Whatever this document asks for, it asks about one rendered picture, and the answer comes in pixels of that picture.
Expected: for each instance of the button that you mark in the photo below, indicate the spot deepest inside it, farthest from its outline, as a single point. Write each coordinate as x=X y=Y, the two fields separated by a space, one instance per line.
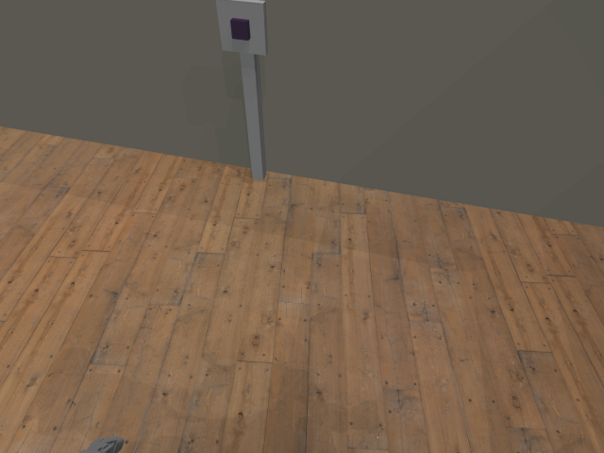
x=240 y=29

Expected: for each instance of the panel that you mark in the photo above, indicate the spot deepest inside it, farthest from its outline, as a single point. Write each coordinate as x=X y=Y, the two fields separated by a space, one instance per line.
x=255 y=12

